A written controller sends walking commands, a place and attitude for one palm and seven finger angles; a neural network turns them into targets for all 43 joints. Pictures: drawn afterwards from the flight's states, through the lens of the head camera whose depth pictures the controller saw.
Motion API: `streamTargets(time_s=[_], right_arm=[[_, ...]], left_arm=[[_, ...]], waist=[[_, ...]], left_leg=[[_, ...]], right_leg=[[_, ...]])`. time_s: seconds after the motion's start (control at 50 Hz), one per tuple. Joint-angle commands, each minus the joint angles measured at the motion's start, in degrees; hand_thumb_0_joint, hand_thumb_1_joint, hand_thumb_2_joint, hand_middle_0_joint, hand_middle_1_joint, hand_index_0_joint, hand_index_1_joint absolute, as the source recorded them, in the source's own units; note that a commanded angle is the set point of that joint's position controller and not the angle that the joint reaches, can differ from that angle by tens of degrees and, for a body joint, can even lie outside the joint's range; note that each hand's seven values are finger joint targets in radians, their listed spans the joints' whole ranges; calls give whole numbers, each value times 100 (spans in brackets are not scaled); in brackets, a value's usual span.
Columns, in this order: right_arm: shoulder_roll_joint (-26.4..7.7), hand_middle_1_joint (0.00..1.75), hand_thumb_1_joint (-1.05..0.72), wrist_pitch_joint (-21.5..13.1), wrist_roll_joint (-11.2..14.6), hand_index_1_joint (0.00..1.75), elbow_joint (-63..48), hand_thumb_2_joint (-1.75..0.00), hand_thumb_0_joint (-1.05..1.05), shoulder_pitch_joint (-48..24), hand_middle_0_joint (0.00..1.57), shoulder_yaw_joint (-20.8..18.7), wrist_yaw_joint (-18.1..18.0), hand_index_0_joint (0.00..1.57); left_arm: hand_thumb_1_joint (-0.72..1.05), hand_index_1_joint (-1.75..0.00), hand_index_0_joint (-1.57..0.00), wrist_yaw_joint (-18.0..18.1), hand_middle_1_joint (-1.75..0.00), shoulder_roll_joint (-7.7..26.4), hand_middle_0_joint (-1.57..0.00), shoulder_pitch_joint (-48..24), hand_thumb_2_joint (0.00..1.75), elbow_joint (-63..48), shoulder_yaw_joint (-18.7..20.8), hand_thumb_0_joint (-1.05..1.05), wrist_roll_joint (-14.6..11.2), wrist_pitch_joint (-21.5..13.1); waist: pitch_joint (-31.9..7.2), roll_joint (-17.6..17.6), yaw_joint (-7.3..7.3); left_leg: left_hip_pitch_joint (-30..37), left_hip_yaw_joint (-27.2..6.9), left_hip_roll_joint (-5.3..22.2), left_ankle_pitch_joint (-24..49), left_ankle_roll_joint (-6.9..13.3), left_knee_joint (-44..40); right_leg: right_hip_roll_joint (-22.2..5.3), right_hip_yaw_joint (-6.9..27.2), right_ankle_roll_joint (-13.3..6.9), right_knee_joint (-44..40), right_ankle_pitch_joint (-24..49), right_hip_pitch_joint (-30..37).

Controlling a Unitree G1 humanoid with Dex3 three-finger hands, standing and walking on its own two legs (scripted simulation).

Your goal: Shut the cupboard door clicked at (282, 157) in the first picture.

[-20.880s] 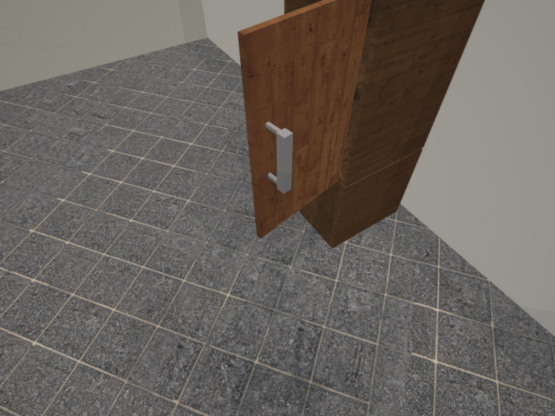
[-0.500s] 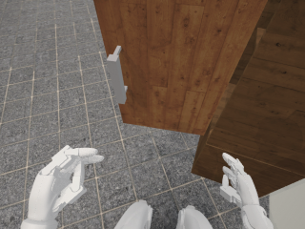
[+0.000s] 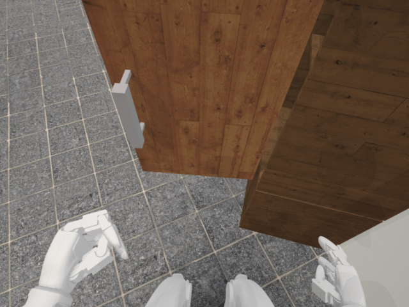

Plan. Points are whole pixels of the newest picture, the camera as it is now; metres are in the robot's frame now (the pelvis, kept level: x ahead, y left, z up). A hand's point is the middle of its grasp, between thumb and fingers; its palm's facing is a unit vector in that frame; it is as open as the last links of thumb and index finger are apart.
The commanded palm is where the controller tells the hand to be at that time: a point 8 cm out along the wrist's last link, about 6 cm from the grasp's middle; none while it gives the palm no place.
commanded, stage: raise the hand and make a fist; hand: left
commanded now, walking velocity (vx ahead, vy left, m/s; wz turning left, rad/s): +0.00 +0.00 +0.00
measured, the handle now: (132, 111) +0.48 +0.19 +0.07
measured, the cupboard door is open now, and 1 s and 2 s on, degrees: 100 100 100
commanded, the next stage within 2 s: bring the fist close to the handle in 0.78 s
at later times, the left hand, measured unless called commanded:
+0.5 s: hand (80, 227) +0.23 +0.21 +0.08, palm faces -0.03 -1.00 -0.04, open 3.1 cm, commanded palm +0.20 +0.26 +0.08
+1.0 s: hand (90, 234) +0.22 +0.20 +0.07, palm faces -0.04 -1.00 -0.02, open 3.1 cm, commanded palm +0.22 +0.25 +0.08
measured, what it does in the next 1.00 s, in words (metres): stands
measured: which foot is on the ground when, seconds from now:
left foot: down 0.00-1.00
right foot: down 0.00-1.00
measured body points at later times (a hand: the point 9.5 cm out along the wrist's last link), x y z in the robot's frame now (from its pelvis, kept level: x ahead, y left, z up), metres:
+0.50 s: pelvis +0.01 +0.02 +0.02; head +0.06 +0.03 +0.47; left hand +0.23 +0.27 +0.09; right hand +0.19 -0.21 -0.05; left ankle +0.01 +0.08 -0.63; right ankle +0.04 -0.08 -0.63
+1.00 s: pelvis +0.00 +0.02 +0.02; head +0.06 +0.02 +0.47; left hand +0.22 +0.25 +0.08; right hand +0.19 -0.21 -0.05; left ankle +0.01 +0.08 -0.63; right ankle +0.04 -0.08 -0.63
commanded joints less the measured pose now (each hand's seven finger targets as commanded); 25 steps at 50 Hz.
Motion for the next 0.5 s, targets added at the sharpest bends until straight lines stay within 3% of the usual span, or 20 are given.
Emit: streamTargets(time_s=[0.0,0.06,0.1,0.12,0.16,0.2,0.26,0.3,0.32,0.38,0.42,0.48], right_arm=[[-454,30,-90,-219,-20,30,-1015,-90,0,-188,20,-141,41,20],[-571,30,-90,-120,-17,30,-994,-90,0,-159,20,-128,79,20],[-681,30,-90,-99,-10,30,-1020,-90,0,-115,20,-82,69,20],[-722,30,-90,-122,7,30,-1048,-90,0,-75,20,-97,62,20],[-756,30,-90,-156,6,30,-1101,-90,0,-31,20,-74,25,20],[-759,30,-90,-190,-20,30,-1105,-90,0,-71,20,-56,-16,20],[-638,30,-90,-254,-57,30,-1089,-90,0,-89,20,-18,13,20],[-627,30,-90,-263,-90,30,-1013,-90,0,-64,20,1,56,20],[-598,30,-90,-255,-93,30,-974,-90,0,-49,20,12,92,20],[-677,30,-90,-186,-65,30,-896,-90,0,-3,20,-30,153,20],[-735,30,-90,-141,-18,30,-941,-90,0,25,20,-64,167,20],[-826,30,-90,-127,40,30,-1050,-90,0,1,20,-100,132,20]], left_arm=[[90,-144,-124,568,-144,650,-124,163,90,-1602,996,0,-312,-470],[90,-150,-130,551,-150,215,-130,145,90,-968,353,0,-105,-229],[90,-150,-130,374,-150,164,-130,-170,90,-627,19,0,53,-48],[90,-150,-130,272,-150,250,-130,-313,90,-565,-31,0,96,2],[90,-150,-130,163,-150,483,-130,-537,90,-543,129,0,94,56],[90,-150,-130,164,-150,821,-130,-895,90,-811,505,0,6,-52],[90,-150,-130,346,-150,959,-130,-1110,90,-1484,851,0,-131,-400],[90,-150,-130,491,-150,1011,-130,-989,90,-1539,962,0,-147,-511],[90,-150,-130,511,-150,821,-130,-885,90,-1474,816,0,-151,-528],[90,-150,-130,419,-150,475,-130,-596,90,-769,428,0,-56,-321],[90,-150,-130,198,-150,312,-130,-441,90,-287,243,0,-28,-29],[90,-150,-130,-11,-150,480,-130,-653,90,-239,299,0,-63,236]], waist=[[-1558,319,301],[-765,162,-10],[-356,-51,-180],[-395,-135,-229],[-489,-269,-193],[-749,-100,-78],[-1408,538,148],[-1544,863,225],[-1487,898,185],[-1045,442,1],[-936,85,-36],[-868,-144,-45]], left_leg=[[732,-515,132,1670,-271,-1399],[658,-615,196,1235,-288,-1565],[594,-710,225,956,-235,-1627],[578,-721,226,866,-231,-1623],[562,-736,218,770,-214,-1645],[664,-721,215,871,-233,-1619],[1213,-754,197,1479,-382,-1750],[1476,-816,213,1888,-494,-1793],[1579,-842,228,2055,-541,-1839],[1375,-879,274,1895,-529,-1873],[1128,-832,256,1796,-467,-1852],[996,-809,221,1437,-409,-1909]], right_leg=[[-132,847,228,-1194,1011,2016],[-105,623,255,-1337,657,1445],[-92,588,248,-1452,427,1210],[-115,614,269,-1508,356,1219],[-127,661,256,-1599,223,1340],[-113,687,208,-1531,262,1503],[-82,554,150,-1282,891,1741],[-43,456,107,-1139,1199,1692],[-49,404,116,-1135,1281,1631],[-38,331,176,-1232,1179,1442],[-54,346,202,-1302,1181,1525],[-84,419,220,-1459,972,1646]])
